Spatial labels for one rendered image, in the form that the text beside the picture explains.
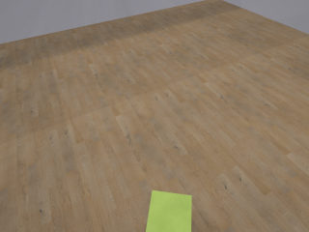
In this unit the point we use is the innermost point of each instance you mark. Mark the carton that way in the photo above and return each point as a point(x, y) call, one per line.
point(169, 212)

